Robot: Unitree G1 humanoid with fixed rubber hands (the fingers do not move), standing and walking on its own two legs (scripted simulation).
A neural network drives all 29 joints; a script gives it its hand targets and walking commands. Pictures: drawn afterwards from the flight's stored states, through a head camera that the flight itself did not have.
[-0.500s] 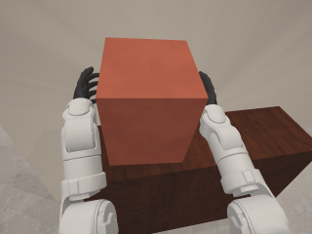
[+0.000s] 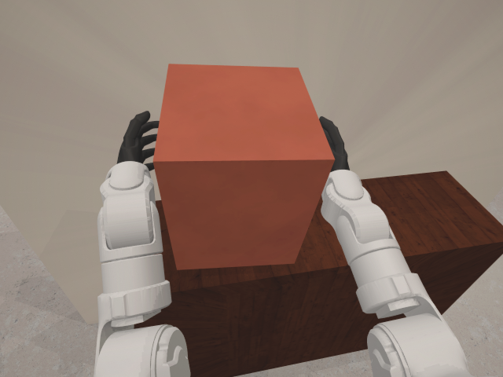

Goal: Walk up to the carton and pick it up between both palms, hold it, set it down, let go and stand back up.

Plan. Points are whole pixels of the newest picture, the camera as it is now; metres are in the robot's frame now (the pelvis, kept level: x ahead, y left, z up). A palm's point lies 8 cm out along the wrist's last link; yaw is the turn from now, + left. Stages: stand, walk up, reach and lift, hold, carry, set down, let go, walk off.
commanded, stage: hold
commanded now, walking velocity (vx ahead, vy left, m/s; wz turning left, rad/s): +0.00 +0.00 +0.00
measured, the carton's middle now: (236, 171) +0.39 +0.01 +0.16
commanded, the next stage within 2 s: none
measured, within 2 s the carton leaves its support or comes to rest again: neither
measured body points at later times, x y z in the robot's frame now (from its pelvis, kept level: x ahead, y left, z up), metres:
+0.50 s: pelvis +0.01 +0.00 +0.00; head -0.03 +0.03 +0.45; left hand +0.39 +0.15 +0.20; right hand +0.38 -0.15 +0.19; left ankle +0.03 +0.10 -0.75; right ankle +0.03 -0.09 -0.75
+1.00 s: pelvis +0.00 +0.00 +0.00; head -0.04 +0.03 +0.45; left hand +0.38 +0.16 +0.21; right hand +0.38 -0.14 +0.19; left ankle +0.03 +0.10 -0.75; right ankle +0.03 -0.09 -0.75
